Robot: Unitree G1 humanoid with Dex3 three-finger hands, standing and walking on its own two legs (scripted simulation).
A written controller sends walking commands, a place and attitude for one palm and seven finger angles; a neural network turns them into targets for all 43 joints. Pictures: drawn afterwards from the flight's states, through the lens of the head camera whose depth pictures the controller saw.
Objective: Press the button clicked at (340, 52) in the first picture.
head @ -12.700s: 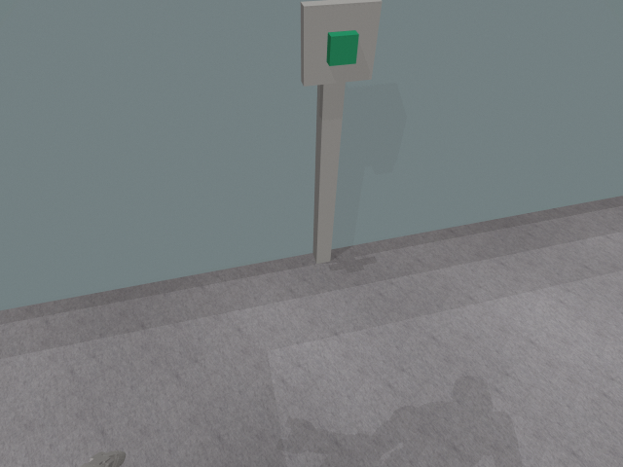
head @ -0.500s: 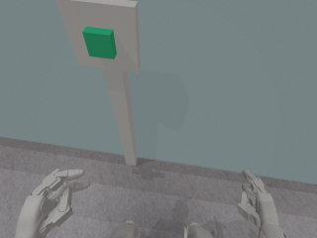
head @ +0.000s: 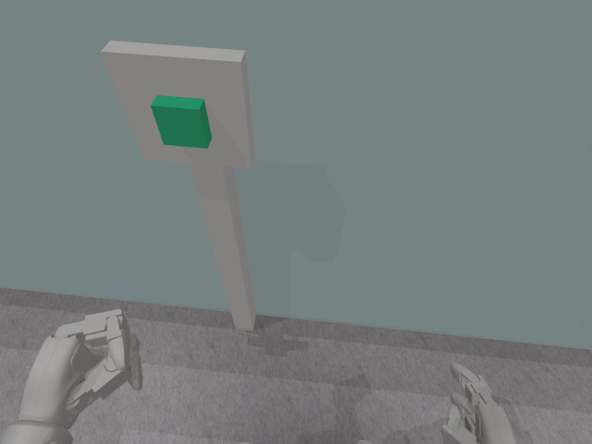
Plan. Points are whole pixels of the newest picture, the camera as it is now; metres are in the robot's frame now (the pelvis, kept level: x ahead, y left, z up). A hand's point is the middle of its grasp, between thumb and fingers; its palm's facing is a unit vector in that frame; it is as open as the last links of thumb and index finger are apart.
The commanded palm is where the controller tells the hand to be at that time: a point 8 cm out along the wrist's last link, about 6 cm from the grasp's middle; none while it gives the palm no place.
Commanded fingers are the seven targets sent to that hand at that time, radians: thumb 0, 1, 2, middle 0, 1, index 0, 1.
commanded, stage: raise the hand and make a fist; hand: left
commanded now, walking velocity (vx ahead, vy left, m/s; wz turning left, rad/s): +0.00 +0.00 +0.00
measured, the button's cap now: (183, 121) +0.51 +0.20 +0.16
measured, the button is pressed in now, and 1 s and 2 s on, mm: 0 0 0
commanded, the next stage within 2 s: aim a knuckle at the button in 1.04 s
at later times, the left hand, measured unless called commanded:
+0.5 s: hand (102, 314) +0.23 +0.22 +0.13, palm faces -0.01 -1.00 -0.07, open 3.1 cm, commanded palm +0.20 +0.27 +0.14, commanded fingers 0.00 0.90 0.90 -1.30 -1.50 -1.30 -1.50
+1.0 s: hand (108, 300) +0.23 +0.21 +0.15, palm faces +0.01 -1.00 -0.06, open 3.1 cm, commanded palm +0.20 +0.26 +0.16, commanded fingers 0.00 0.90 0.90 -1.30 -1.50 -1.30 -1.50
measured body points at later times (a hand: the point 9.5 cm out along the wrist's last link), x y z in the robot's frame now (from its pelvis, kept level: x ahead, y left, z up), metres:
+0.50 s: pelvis +0.01 +0.01 +0.03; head +0.01 +0.01 +0.48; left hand +0.22 +0.27 +0.13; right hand +0.19 -0.21 -0.04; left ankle -0.02 +0.11 -0.69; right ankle +0.02 -0.11 -0.69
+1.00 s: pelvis +0.00 +0.00 +0.04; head -0.01 -0.01 +0.49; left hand +0.23 +0.26 +0.15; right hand +0.18 -0.23 -0.03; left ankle -0.02 +0.11 -0.69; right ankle +0.02 -0.11 -0.69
